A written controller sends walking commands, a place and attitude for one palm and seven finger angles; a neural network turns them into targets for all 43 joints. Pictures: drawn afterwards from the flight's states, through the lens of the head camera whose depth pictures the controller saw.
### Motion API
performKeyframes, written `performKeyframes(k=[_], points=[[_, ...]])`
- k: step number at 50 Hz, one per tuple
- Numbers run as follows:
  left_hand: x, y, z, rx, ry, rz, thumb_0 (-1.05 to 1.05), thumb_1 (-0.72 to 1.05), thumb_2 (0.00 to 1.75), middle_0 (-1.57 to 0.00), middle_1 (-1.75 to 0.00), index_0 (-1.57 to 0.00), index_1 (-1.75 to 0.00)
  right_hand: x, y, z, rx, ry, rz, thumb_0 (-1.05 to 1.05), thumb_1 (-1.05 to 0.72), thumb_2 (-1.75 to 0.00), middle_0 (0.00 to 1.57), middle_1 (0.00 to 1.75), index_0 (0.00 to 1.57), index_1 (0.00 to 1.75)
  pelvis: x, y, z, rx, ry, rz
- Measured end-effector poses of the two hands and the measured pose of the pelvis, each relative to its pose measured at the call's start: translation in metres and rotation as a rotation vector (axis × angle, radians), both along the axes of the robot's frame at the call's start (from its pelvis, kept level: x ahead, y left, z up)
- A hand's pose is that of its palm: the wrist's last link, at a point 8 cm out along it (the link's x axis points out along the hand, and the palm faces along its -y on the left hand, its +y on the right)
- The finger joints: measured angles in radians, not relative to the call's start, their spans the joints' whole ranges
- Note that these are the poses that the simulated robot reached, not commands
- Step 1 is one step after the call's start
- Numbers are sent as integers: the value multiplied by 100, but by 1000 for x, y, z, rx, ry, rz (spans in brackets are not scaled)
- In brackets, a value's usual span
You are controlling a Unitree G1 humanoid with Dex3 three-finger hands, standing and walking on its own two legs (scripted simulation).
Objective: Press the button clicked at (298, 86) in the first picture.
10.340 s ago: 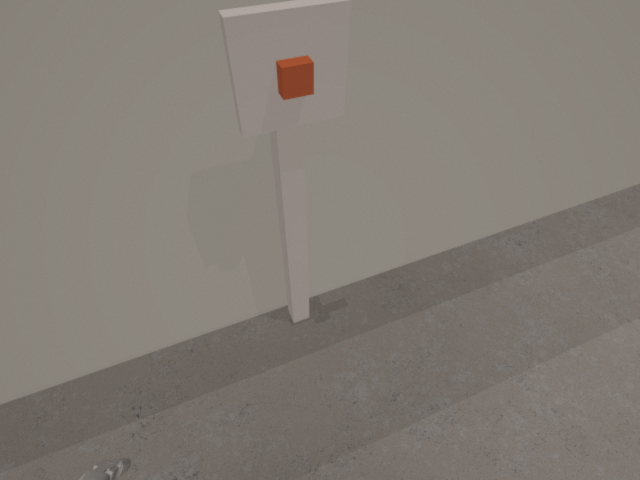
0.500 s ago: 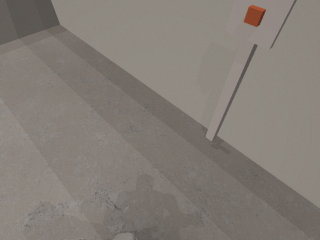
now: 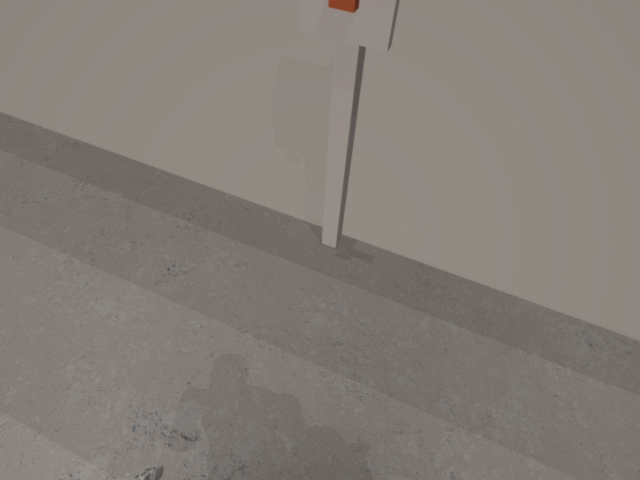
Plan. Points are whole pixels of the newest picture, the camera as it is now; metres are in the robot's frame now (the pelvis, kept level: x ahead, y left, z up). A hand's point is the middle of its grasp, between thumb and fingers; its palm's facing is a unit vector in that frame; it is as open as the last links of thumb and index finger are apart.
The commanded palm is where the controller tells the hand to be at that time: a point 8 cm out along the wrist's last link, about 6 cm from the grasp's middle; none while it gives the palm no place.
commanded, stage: turn to face it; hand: left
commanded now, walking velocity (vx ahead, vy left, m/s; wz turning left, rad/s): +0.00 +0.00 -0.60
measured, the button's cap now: out of the picture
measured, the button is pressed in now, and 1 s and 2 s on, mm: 0 0 0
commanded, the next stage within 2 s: take the last steps up to it in 0.68 s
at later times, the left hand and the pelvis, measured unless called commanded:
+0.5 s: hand out of the picture +0.13 +0.17 -0.18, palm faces -0.21 -0.96 -0.20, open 7.4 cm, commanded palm none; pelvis +0.01 +0.00 -0.01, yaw -15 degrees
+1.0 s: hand (238, 467) +0.16 +0.12 -0.17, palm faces -0.40 -0.89 -0.20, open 7.4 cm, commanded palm none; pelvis +0.01 -0.01 -0.01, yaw -24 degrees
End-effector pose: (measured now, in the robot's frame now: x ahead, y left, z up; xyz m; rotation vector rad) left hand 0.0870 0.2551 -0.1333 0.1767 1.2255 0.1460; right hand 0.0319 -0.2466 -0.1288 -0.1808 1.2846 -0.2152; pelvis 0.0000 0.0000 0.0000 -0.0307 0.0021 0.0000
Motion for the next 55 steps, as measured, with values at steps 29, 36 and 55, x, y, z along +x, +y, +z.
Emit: performKeyframes(k=[29, 36, 55], points=[[56, -20, -22, -15, 33, -255, 1, 90, 89, -20, -30, -20, -30, -9, -7, 16, -86, -126, -212, 0, -91, -89, 20, 30, 20, 30, 14, 11, -7, 2, 3, -305], [65, -11, -12, -14, 56, -299, 1, 91, 89, -20, -29, -20, -30, -39, 26, 19, -48, -68, -287, 0, -91, -89, 21, 30, 20, 30, 18, 21, 5, -11, 2, -354], [75, -84, 14, 13, -73, -372, -1, 95, 89, -20, -30, -20, -30, -161, 41, -22, 151, 196, -474, 1, -91, -89, 20, 30, 20, 30, 22, -20, 4, 39, -36, -406]])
